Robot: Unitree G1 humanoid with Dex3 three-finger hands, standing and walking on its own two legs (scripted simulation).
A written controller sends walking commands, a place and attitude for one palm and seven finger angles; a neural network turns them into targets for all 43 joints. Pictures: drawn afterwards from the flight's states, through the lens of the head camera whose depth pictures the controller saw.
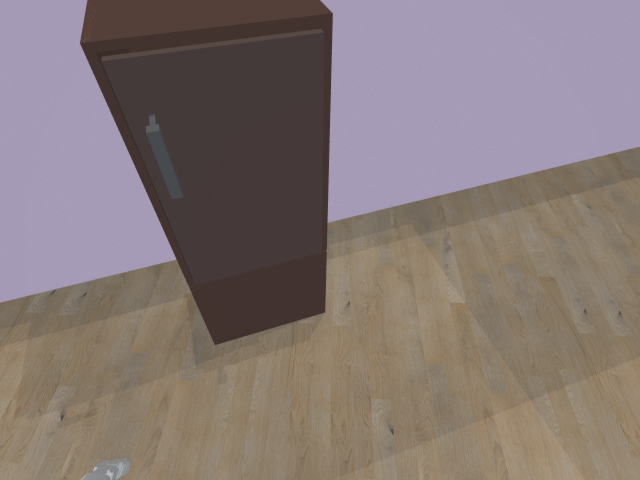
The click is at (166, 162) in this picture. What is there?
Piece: cupboard door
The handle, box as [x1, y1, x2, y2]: [146, 114, 182, 198]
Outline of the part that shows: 149,115 149,125 146,126 146,133 171,197 180,197 182,196 180,185 159,126 156,123 154,114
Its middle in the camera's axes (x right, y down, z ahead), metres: -0.29 -0.15 +0.70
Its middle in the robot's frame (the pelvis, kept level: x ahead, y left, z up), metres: +0.62 +0.32 +0.04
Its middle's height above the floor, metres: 0.81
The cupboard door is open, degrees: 0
